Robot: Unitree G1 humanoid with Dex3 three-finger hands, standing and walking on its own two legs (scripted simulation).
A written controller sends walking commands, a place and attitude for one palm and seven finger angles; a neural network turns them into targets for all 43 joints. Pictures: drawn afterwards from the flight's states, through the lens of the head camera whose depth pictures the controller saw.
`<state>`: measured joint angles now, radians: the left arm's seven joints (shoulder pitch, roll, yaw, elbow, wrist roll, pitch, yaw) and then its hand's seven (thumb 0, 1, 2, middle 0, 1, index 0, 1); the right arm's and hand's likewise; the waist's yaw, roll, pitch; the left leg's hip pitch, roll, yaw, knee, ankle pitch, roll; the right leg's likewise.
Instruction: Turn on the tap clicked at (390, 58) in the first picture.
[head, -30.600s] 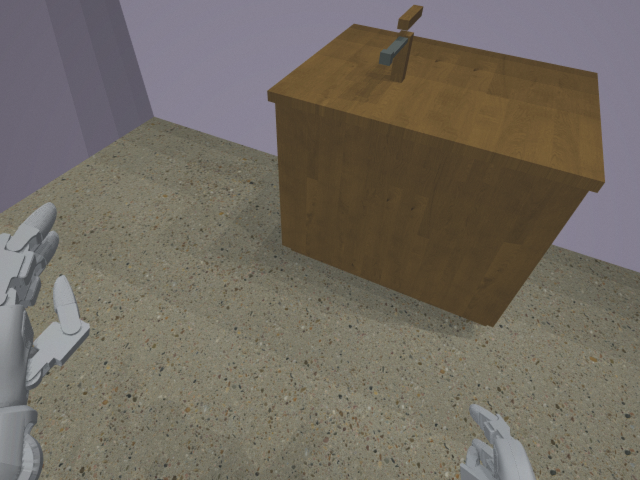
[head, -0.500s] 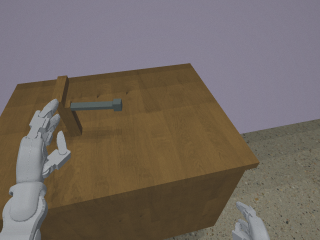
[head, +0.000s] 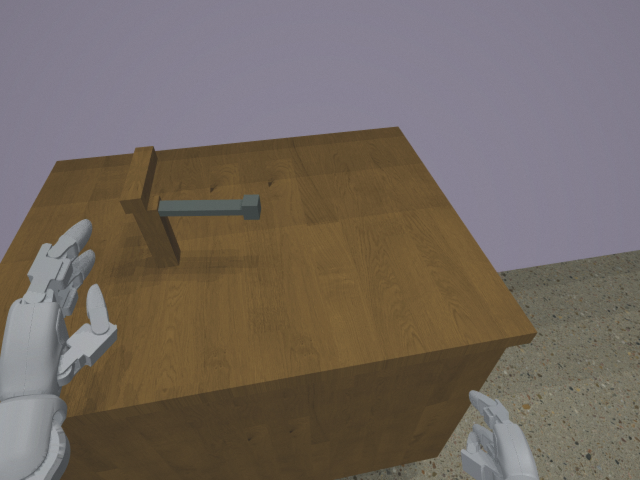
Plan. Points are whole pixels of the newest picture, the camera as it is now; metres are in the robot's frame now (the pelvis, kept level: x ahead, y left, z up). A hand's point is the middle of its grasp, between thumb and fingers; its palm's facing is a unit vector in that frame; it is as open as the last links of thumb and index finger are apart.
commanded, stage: draw the hand back beside the body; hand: left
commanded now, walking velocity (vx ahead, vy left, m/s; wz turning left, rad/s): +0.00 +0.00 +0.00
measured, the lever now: (251, 207) +0.47 +0.19 +0.09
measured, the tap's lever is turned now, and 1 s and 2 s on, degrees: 80 80 80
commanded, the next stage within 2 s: step back with the hand held close in 0.08 s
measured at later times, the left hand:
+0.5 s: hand (110, 334) +0.19 +0.24 +0.15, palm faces +0.31 -0.86 -0.41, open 7.4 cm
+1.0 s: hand (45, 410) +0.12 +0.26 +0.15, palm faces +0.38 -0.86 -0.34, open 7.4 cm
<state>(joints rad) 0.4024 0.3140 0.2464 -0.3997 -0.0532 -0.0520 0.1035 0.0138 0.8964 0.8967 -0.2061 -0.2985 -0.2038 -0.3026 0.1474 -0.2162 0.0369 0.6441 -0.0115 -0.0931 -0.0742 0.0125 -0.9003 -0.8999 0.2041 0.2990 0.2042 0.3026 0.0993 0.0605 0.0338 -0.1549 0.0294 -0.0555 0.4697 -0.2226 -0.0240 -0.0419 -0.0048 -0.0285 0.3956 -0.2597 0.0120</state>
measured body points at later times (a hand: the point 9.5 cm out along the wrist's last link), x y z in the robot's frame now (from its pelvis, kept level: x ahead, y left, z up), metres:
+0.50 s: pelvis -0.02 +0.01 -0.01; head -0.01 +0.00 +0.44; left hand +0.17 +0.29 +0.17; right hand +0.17 -0.23 -0.08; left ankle +0.03 +0.13 -0.74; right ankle -0.02 -0.13 -0.74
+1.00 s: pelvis -0.10 +0.03 -0.03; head -0.08 +0.05 +0.42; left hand +0.09 +0.31 +0.17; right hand +0.09 -0.21 -0.10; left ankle +0.01 +0.13 -0.74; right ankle -0.02 -0.13 -0.74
